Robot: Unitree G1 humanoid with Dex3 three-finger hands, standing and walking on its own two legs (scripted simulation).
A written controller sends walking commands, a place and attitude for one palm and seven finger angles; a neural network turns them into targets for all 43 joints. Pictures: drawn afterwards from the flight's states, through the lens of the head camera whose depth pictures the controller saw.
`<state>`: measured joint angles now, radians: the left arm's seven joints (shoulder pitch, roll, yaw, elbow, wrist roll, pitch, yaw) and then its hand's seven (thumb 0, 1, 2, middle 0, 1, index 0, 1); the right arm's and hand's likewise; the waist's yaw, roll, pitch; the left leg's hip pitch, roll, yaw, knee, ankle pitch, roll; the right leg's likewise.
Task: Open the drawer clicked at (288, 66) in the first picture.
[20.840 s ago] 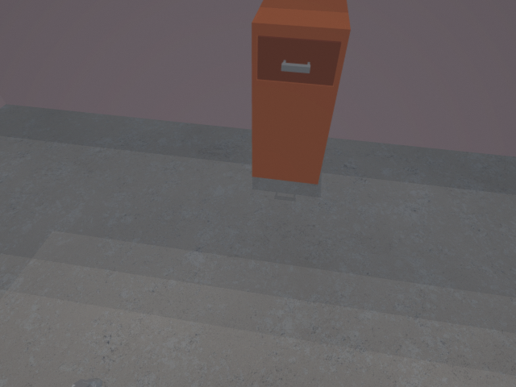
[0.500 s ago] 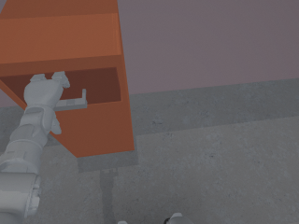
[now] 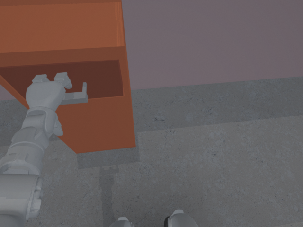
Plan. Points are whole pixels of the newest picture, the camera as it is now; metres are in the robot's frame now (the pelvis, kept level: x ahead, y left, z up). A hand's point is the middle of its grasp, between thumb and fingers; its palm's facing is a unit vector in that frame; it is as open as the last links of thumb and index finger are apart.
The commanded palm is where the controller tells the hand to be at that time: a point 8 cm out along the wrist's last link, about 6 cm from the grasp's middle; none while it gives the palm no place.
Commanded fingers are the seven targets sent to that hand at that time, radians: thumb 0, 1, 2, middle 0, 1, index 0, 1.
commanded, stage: lower the fingers behind the handle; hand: left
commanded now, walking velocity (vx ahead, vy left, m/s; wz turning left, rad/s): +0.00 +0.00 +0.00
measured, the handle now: (68, 92) +0.51 +0.26 -0.03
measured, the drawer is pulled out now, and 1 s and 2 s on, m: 0.00 0.00 0.00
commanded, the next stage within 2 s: lift the fingers back up to retry in 1.16 s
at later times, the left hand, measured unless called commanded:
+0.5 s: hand (57, 108) +0.45 +0.27 -0.02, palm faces -0.04 -0.02 -1.00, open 13.9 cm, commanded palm +0.43 +0.27 +0.01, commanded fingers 0.00 -0.50 0.30 -0.30 -1.20 -0.30 -1.20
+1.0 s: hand (57, 108) +0.45 +0.27 -0.02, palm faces -0.03 +0.01 -1.00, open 13.9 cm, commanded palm +0.43 +0.27 +0.00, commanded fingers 0.00 -0.50 0.30 -0.30 -1.20 -0.30 -1.20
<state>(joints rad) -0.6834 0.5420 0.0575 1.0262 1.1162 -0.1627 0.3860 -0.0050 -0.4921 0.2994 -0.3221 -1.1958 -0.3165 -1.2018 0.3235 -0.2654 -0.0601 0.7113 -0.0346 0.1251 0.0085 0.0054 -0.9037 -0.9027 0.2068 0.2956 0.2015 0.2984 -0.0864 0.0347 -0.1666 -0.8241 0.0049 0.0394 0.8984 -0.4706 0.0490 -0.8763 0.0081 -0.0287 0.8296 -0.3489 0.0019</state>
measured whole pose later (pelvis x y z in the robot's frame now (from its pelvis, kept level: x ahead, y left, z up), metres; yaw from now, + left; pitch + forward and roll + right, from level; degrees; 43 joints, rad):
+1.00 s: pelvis -0.04 +0.00 -0.04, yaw +0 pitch +26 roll -2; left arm -0.83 0.60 0.03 1.10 1.11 -0.12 0.39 0.00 -0.49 0.30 -0.26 -1.32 -0.32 -1.20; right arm 0.32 -0.27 -0.01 0.68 -0.02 0.09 -0.01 0.01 -0.90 -0.90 0.21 0.30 0.20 0.30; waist -0.11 0.04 -0.18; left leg -1.07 0.01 0.05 1.11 -0.50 0.06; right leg -1.12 0.00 -0.02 1.03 -0.37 0.00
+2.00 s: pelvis +0.01 +0.01 +0.01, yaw -1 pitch +21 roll -3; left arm -0.67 0.54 0.03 0.96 1.07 -0.12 0.29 0.00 -0.49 0.30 -0.33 -1.20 -0.33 -1.21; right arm 0.35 -0.26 -0.05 0.70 -0.02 0.13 0.01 0.01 -0.90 -0.90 0.21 0.30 0.20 0.30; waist -0.08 0.05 -0.16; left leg -0.72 0.00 0.04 0.81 -0.45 0.06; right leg -0.76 0.01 -0.02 0.73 -0.32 0.02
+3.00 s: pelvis -0.01 +0.00 +0.01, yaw +0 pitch +20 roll -1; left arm -0.71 0.58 0.06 1.03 1.10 -0.16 0.33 0.00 -0.49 0.30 -0.32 -1.20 -0.32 -1.20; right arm 0.34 -0.27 -0.05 0.72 -0.02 0.12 -0.01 0.01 -0.90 -0.90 0.21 0.30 0.20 0.30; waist -0.09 0.04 -0.15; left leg -0.76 0.00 0.04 0.84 -0.44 0.04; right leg -0.82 0.01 -0.02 0.78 -0.32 0.00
